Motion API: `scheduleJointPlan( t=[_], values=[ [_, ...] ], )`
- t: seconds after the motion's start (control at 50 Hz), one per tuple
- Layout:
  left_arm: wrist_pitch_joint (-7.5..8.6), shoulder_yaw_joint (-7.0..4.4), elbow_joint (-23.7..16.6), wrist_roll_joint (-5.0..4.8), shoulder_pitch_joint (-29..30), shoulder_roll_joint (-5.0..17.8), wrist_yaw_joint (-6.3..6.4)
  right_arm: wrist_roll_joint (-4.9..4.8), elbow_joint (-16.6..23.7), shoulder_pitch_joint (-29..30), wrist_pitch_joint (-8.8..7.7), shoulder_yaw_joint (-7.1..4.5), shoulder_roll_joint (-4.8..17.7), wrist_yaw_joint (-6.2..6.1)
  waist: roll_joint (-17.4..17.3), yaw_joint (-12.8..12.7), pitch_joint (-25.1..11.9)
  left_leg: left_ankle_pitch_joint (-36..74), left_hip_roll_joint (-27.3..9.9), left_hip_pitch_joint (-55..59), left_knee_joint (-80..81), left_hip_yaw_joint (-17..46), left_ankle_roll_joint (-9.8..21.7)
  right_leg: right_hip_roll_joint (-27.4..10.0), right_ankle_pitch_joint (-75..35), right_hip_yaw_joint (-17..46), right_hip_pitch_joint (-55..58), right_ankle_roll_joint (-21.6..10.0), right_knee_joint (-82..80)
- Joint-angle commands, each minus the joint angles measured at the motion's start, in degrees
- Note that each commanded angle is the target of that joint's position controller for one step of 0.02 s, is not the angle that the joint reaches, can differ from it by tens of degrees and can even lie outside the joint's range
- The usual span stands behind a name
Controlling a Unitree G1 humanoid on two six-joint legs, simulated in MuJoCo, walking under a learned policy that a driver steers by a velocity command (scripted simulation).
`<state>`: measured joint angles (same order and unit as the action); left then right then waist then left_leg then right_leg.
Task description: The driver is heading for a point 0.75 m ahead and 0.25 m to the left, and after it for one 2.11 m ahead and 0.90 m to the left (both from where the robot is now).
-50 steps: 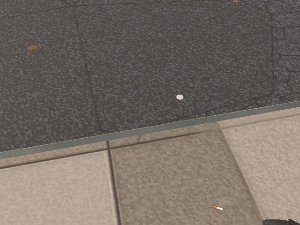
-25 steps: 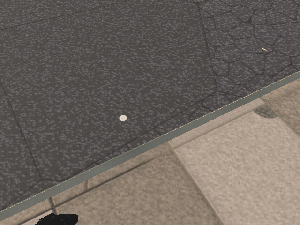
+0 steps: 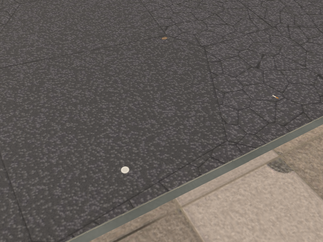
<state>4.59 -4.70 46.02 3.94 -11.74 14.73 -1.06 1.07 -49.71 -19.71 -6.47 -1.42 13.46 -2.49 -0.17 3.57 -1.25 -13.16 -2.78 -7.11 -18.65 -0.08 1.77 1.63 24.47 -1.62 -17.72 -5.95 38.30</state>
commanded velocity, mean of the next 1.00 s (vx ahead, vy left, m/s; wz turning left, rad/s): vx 0.46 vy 0.00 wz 0.35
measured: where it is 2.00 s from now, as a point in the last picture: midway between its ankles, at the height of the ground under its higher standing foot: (76, 182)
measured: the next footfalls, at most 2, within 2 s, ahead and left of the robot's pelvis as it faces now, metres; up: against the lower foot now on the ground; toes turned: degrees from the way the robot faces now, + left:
right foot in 0.10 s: +0.05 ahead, -0.12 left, +0.00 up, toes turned -3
left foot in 0.50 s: +0.42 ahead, +0.13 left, +0.00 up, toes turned +8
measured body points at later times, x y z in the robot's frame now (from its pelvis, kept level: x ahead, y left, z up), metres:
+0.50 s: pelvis +0.24 +0.01 -0.04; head +0.25 +0.02 +0.41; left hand +0.16 +0.24 -0.19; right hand +0.47 -0.18 -0.13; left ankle +0.38 +0.12 -0.75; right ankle +0.01 -0.11 -0.75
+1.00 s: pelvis +0.52 +0.06 -0.04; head +0.53 +0.06 +0.41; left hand +0.56 +0.33 -0.14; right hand +0.69 -0.16 -0.16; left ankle +0.40 +0.13 -0.68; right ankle +0.61 -0.04 -0.75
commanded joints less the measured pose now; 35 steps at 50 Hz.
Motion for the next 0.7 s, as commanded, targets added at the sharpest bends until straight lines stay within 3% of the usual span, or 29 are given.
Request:
scheduleJointPlan(
  t=[0.02, 0.06, 0.08, 0.1, 0.12, 0.14, 0.16, 0.18, 0.2, 0.22, 0.24, 0.28, 0.3, 0.34, 0.4, 0.46, 0.48, 0.5, 0.52, 0.54, 0.56, 0.58, 0.6, 0.62, 0.64, 0.66, 0.7],
  values=[
    [1.44, -0.38, -3.43, -0.39, 2.79, 0.78, -1.02, -0.37, 4.17, 4.1, 0.44, -1.88, 10.04, -0.22, -5.83, -2.4, 4.25, -13.22, -8.28, -0.85, 10.91, 9.06, 9.99, 0.62, -6.7, -4.08, 3.32, 0.6, -10.62],
    [2.77, -0.28, -1.75, -1.74, -0.27, 1.29, -2.13, 1.22, 4.34, 5.33, 2.73, -2.39, 12.27, 1.52, -4.56, -3.93, 3.96, -8.39, -9.04, -5.41, 6.45, 9.18, 12.23, 0.81, -17.89, -3.62, 14.24, 0.5, -19.82],
    [3.5, -0.48, -1.04, -1.71, -3.6, 2.4, -2.06, 2.35, 3.29, 3.72, 3.21, -2.0, 10.63, 2.35, -3.17, -5.15, 2.31, -6.5, -8.34, -8.03, 1.18, 8.77, 12.05, -1.4, -19.33, -1.41, 20.29, -0.43, -20.15],
    [4.07, -1.15, 0.61, -0.19, -10.76, 4.77, -1.22, 3.14, 2.19, 0.81, 2.95, -1.24, 6.84, 2.97, 1.77, -7.08, -1.24, -6.78, -4.45, -11.43, -10.91, 5.96, 9.66, -5.84, -20.56, 3.19, 27.31, -3.16, -19.27],
    [4.18, -2.28, 1.13, 0.04, -20.6, 10.94, 0.24, 3.43, 5.44, 1.8, 1.56, 0.63, 0.66, 3.78, 12.49, -9.6, -8.24, -15.23, 5.47, -27.79, -30.27, -0.13, 3.36, -21.26, -30.15, 27.08, 43.87, -17.81, -20.3],
    [4.21, -2.15, 2.7, 1.95, -23.5, 10.23, 0.53, 2.18, 6.3, 9.36, -0.44, 0.13, 2.2, 4.48, 7.66, -13.05, 4.04, -20.61, 4.62, -45.69, -41.12, 7.25, 3.5, -27.7, -20.63, 35.64, 42.04, -19.24, -27.1],
    [4.07, -1.25, 3.23, 1.78, -19.23, 6.97, 0.36, 1.43, 6.08, 12.21, -1.06, -0.32, 3.96, 4.13, 4.48, -10.96, 7.5, -16.73, 1.59, -49.23, -48.18, 8.0, 4.43, -25.56, -14.28, 28.42, 38.71, -14.57, -27.09],
    [3.47, 0.24, 2.44, 1.32, -15.22, 3.23, -0.17, 2.2, 4.76, 10.46, -0.95, -1.05, 5.57, 3.71, 4.56, -8.57, 6.94, -14.01, 0.02, -47.03, -50.88, 4.84, 4.8, -22.1, -13.07, 22.33, 34.0, -11.97, -28.15],
    [3.1, 1.81, 1.83, 0.64, -12.61, 0.86, -0.45, 3.03, 3.99, 7.83, -0.39, -1.3, 5.39, 3.77, 5.28, -5.86, 6.24, -10.39, -0.98, -42.87, -50.0, 4.13, 5.65, -20.03, -17.82, 17.18, 28.81, -10.5, -29.58],
    [2.79, 2.71, 1.21, 0.59, -10.48, -0.32, -0.1, 3.64, 4.34, 8.33, 0.38, -0.63, 3.04, 4.32, 5.3, -4.08, 7.34, -6.97, -1.5, -40.21, -49.26, 3.64, 6.06, -18.91, -21.47, 13.53, 23.81, -9.15, -30.85],
    [2.5, 3.27, 0.37, 0.59, -8.66, -1.0, 0.52, 3.63, 4.67, 9.09, 0.96, -0.29, 1.45, 4.99, 4.15, -3.28, 6.56, -2.81, -1.62, -38.18, -46.66, 2.9, 5.94, -17.65, -21.13, 10.04, 21.0, -7.82, -32.92],
    [2.62, 3.27, -0.07, 1.11, -8.03, 0.85, 1.32, 2.66, 5.8, 12.91, 1.67, 0.35, -0.17, 6.64, 3.24, -3.67, 6.19, 7.28, -1.39, -34.36, -36.04, -0.23, 4.88, -14.25, -23.6, 2.71, 16.87, -6.32, -35.02],
    [2.58, 3.17, 0.39, 1.25, -8.65, 2.15, 1.11, 2.08, 6.52, 15.43, 2.14, 0.7, -0.72, 7.28, 3.07, -4.26, 6.13, 11.0, -0.86, -30.27, -29.26, -2.07, 4.29, -12.43, -26.07, -0.88, 13.66, -5.87, -35.3],
    [2.46, 3.14, 3.48, 1.11, -13.62, 4.18, 0.23, 1.91, 8.05, 18.44, 3.0, 1.1, -0.51, 7.88, 4.68, -4.9, 6.35, 12.2, -0.28, -27.34, -23.77, -2.19, 3.57, -14.42, -34.31, -1.84, 13.41, -6.59, -35.06],
    [2.35, 2.67, 5.77, 1.2, -14.75, 5.41, -0.8, 2.08, 8.42, 18.44, 3.21, 0.3, 2.58, 7.58, 4.45, -3.75, 6.91, 13.33, 0.56, -29.31, -18.26, -0.71, 4.65, -17.55, -43.97, -3.36, 21.07, -6.46, -32.03],
    [1.77, 2.15, 7.01, 1.82, -15.59, 7.21, -0.84, 1.24, 8.99, 18.2, 3.47, -0.97, 4.92, 6.71, 5.36, -1.58, 5.28, 12.7, 5.33, -20.22, -16.51, -4.58, 6.03, -16.73, -60.21, -7.82, 22.51, -4.34, -25.26],
    [1.64, 2.03, 6.98, 2.24, -15.83, 7.93, -1.02, 0.75, 8.23, 14.92, 3.21, -1.69, 6.25, 6.17, 5.4, 0.27, 3.95, 12.24, 7.99, -12.15, -16.86, -6.31, 6.66, -15.15, -67.7, -10.14, 19.77, -2.79, -19.27],
    [1.71, 2.06, 7.02, 2.71, -16.98, 7.88, -1.43, 0.32, 6.09, 7.53, 2.56, -2.97, 8.73, 5.49, 4.67, 2.49, 1.02, 13.28, 9.71, -0.6, -18.78, -5.87, 8.13, -12.92, -68.94, -11.48, 13.93, -0.56, -8.85],
    [1.98, 3.2, 6.96, 3.92, -22.43, 4.42, -1.75, 0.28, 2.66, -3.35, 2.23, -3.86, 10.86, 4.69, -0.98, 2.83, -7.9, 20.53, 6.31, 22.16, -24.07, 2.11, 13.4, -9.86, -55.6, -10.79, -2.13, 3.5, 7.63],
    [2.47, 5.78, 5.91, 4.88, -26.12, 0.06, -3.73, 0.58, -1.11, -18.22, 2.1, -4.04, 11.34, 4.2, -8.58, 7.61, -21.06, 12.08, -9.26, 42.77, -14.36, 30.66, 25.71, -2.1, -12.47, -5.02, -17.89, 8.11, 27.34],
    [2.19, 3.86, 3.44, 0.87, -10.89, 3.56, -4.44, 2.7, -4.65, -24.5, 1.36, -3.6, 10.03, 4.42, -2.99, 12.16, -13.36, 3.13, -11.45, 37.07, -2.32, 41.47, 22.59, 2.43, 5.58, 3.49, -26.62, 5.96, 40.85],
    [2.66, 3.75, 0.3, -0.62, -3.36, 3.39, -3.66, 2.54, -4.09, -16.52, -0.3, -4.6, 12.6, 4.26, -3.13, 9.4, -0.62, -8.81, -10.46, 23.79, 1.19, 37.37, 17.52, -1.4, 3.1, 9.3, -32.97, 3.66, 42.83],
    [2.84, 3.23, 0.2, 0.6, -2.1, 5.68, -1.9, 1.67, -2.97, -7.92, -0.84, -3.66, 9.22, 4.28, -2.19, 5.86, 3.09, -10.89, -8.65, 10.74, 3.07, 33.79, 16.84, -4.2, -0.75, 9.97, -29.16, 2.59, 39.94],
    [2.74, 3.83, -0.29, 2.38, -3.96, 3.48, -0.34, 1.26, -2.64, -3.61, -1.18, -1.67, 3.99, 4.4, -2.67, 1.48, 1.4, -8.11, -7.25, 1.8, 4.23, 29.96, 16.75, -5.94, -2.89, 10.28, -22.63, 1.47, 36.56],
    [2.09, 4.85, -0.4, 2.46, -5.24, -0.03, 0.55, 1.06, -1.53, 1.53, -1.26, -0.58, 1.25, 4.48, -1.73, -2.21, 2.4, -6.51, -6.47, -7.94, 6.36, 27.4, 16.3, -7.63, -3.66, 9.78, -16.66, 1.55, 34.08],
    [1.24, 5.3, -1.01, 2.08, -6.22, -1.53, 0.97, 1.01, -0.18, 5.22, -1.27, 0.1, 0.25, 4.56, -1.12, -4.93, 2.38, -6.72, -5.77, -14.51, 8.33, 26.28, 16.25, -7.89, -1.79, 9.26, -12.99, 2.39, 31.97],
    [0.28, 5.04, -1.62, 0.71, -6.97, 1.01, 1.32, 1.2, 1.68, 7.54, -2.2, -0.38, 2.81, 4.65, -0.68, -5.65, 1.94, -5.78, -3.16, -19.6, 9.53, 21.63, 15.31, -7.47, -5.45, 6.74, -11.84, 4.56, 25.86]
  ],
)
